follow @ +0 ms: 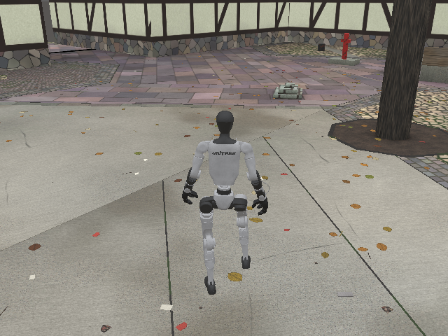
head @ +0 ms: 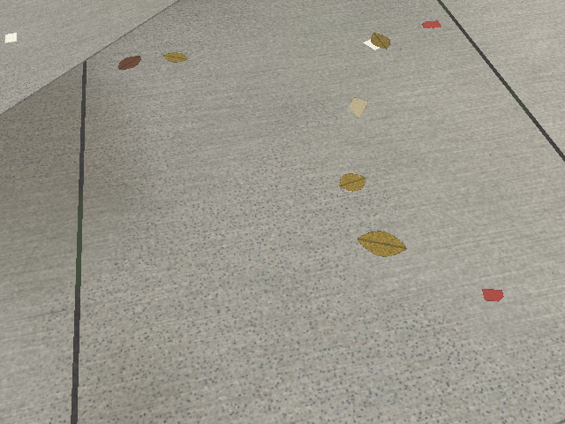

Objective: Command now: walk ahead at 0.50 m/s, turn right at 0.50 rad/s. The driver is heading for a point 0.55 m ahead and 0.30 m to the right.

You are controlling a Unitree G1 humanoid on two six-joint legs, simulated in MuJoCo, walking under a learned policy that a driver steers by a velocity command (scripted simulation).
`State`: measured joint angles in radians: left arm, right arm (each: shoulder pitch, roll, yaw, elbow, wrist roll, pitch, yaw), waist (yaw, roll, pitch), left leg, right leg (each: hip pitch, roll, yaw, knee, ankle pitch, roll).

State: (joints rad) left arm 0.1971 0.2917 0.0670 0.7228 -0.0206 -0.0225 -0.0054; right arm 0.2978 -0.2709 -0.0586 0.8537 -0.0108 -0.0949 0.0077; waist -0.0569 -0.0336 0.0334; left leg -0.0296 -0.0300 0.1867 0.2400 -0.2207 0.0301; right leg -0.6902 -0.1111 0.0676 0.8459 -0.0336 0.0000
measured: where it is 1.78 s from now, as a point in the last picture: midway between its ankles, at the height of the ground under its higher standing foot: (353, 355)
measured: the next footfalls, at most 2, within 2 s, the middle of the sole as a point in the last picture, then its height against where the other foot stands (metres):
right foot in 0.20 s outside the picture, level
left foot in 0.66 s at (291, 372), level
